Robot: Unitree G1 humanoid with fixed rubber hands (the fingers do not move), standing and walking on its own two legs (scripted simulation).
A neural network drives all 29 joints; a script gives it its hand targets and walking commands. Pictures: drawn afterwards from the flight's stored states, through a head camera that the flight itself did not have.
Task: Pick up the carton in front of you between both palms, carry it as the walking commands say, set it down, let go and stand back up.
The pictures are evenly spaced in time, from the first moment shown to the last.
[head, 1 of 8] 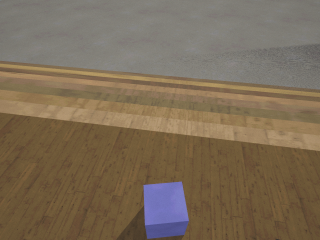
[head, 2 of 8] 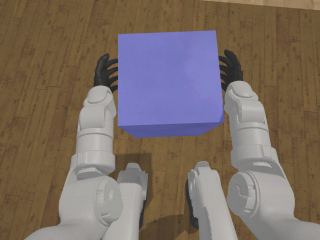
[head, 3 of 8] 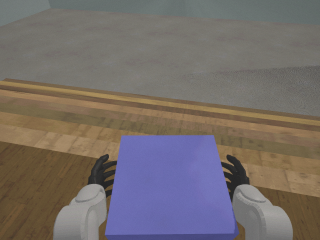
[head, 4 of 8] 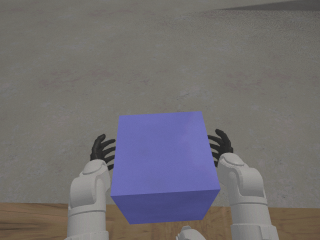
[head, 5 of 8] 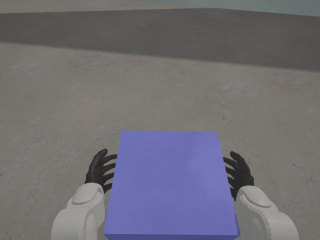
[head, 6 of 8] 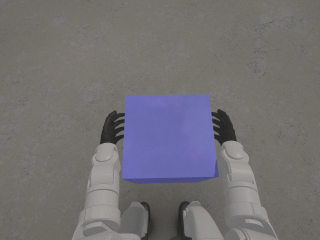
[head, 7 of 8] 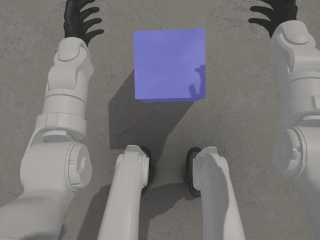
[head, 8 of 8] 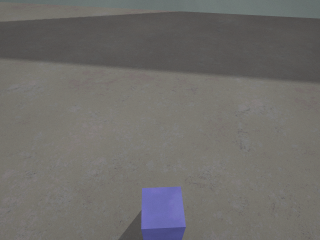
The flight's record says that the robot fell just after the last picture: no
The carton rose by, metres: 0.68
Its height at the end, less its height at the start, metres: -1.04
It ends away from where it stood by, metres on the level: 5.61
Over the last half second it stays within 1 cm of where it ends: yes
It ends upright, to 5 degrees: yes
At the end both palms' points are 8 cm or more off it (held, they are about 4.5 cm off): yes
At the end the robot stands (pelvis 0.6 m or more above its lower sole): yes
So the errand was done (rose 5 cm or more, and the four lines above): yes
